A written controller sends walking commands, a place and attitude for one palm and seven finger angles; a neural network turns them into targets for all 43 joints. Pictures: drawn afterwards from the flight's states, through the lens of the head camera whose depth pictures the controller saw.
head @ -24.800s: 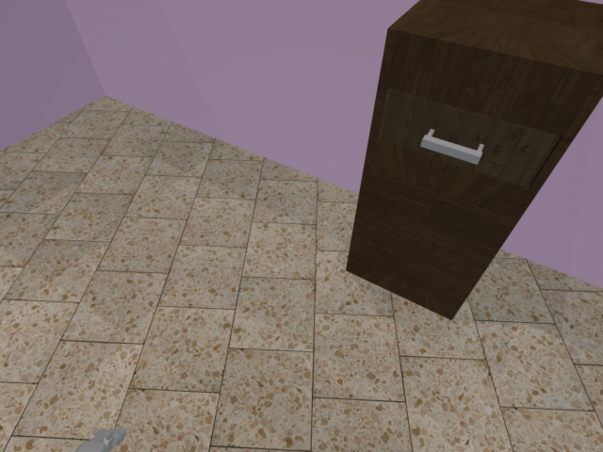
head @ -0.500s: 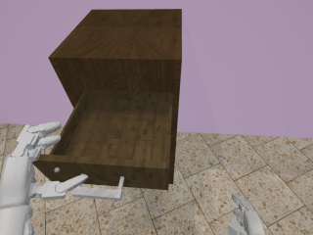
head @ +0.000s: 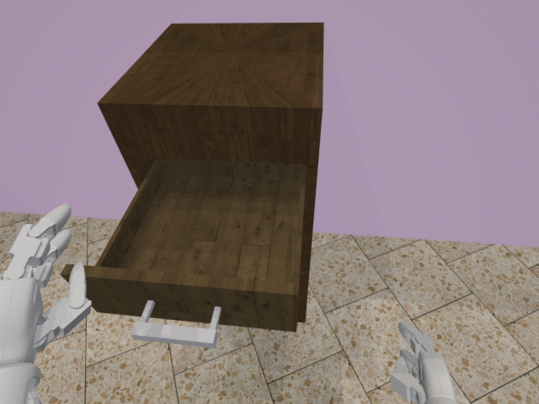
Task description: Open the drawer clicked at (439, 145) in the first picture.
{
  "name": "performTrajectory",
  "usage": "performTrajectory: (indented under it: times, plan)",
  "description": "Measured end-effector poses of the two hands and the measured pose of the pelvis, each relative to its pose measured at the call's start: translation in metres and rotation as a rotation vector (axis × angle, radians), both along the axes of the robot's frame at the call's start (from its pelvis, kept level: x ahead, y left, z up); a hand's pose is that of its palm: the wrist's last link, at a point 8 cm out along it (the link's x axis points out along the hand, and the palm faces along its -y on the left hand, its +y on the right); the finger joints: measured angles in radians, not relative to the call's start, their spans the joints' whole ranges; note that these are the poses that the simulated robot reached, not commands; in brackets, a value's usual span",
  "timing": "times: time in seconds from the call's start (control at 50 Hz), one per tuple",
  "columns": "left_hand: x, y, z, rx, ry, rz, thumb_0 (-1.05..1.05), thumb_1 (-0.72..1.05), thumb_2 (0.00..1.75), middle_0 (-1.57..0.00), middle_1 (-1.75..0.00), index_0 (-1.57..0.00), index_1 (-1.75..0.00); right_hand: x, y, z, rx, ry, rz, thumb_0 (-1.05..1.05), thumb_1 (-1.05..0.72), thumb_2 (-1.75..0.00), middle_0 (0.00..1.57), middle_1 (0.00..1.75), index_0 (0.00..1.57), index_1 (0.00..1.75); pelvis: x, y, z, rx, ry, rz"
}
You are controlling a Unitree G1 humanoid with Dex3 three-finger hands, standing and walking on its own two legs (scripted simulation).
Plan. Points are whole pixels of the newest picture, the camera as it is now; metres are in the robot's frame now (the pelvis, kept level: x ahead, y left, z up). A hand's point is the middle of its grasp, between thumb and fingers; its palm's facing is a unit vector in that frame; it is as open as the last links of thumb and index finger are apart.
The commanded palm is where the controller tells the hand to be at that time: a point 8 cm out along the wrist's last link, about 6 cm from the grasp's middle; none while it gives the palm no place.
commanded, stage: draw the hand back to the body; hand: left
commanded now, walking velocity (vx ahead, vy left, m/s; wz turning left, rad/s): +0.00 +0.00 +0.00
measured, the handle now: (178, 322) +0.25 +0.20 -0.05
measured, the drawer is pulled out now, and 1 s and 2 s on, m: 0.30 0.30 0.30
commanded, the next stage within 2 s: step back with the hand held close in 0.06 s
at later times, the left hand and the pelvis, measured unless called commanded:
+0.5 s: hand (72, 321) +0.16 +0.24 +0.14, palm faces +0.24 -0.82 -0.51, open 7.4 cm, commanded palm +0.09 +0.29 +0.17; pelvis -0.03 +0.01 +0.00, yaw +0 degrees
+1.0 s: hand (9, 403) +0.08 +0.24 +0.16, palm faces +0.39 -0.82 -0.41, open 7.4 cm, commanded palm +0.01 +0.29 +0.17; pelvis -0.11 +0.01 -0.02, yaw +2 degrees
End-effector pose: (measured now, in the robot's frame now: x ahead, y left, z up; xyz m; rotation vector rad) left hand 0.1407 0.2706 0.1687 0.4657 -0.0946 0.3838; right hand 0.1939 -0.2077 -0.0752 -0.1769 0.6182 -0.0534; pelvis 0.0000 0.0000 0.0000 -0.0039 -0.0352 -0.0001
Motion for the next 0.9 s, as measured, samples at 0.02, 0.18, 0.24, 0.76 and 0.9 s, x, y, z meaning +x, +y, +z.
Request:
performTrajectory:
  times: [0.02, 0.18, 0.24, 0.76, 0.9]
  plan:
    - [-0.001, 0.0, 0.0, 0.001, 0.0, 0.0, 0.01, 0.8, 0.86, -0.21, -0.36, -0.22, -0.36, -0.001, 0.0, 0.0, 0.0, 0.001, 0.0, 0.01, -0.91, -0.9, 0.2, 0.3, 0.2, 0.3, 0.0, 0.0, 0.0, 0.0, -0.001, 0.0]
    - [-0.004, 0.001, 0.004, 0.013, -0.014, 0.004, 0.01, 0.87, 0.89, -0.21, -0.31, -0.21, -0.31, -0.01, -0.002, -0.003, 0.004, 0.014, -0.006, 0.01, -0.91, -0.9, 0.2, 0.3, 0.2, 0.3, -0.005, -0.001, 0.0, 0.0, -0.008, 0.001]
    - [-0.003, 0.005, 0.01, 0.048, -0.035, -0.008, 0.02, 0.88, 0.89, -0.21, -0.31, -0.22, -0.31, -0.016, -0.004, -0.004, -0.001, 0.032, -0.011, 0.01, -0.91, -0.9, 0.2, 0.3, 0.2, 0.3, -0.009, -0.002, 0.0, -0.007, 0.01, 0.013]
    - [-0.067, 0.019, 0.002, 0.106, -0.063, -0.063, 0.02, 0.88, 0.89, -0.21, -0.3, -0.21, -0.3, -0.083, -0.001, 0.001, -0.087, 0.049, -0.051, 0.01, -0.91, -0.9, 0.2, 0.3, 0.2, 0.3, -0.076, 0.012, -0.012, 0.002, 0.064, 0.017]
    - [-0.092, 0.006, -0.001, 0.054, -0.125, -0.046, 0.02, 0.88, 0.89, -0.21, -0.3, -0.21, -0.3, -0.109, -0.006, -0.008, -0.09, 0.061, -0.025, 0.01, -0.9, -0.9, 0.2, 0.3, 0.21, 0.3, -0.095, 0.005, -0.017, -0.013, 0.055, 0.028]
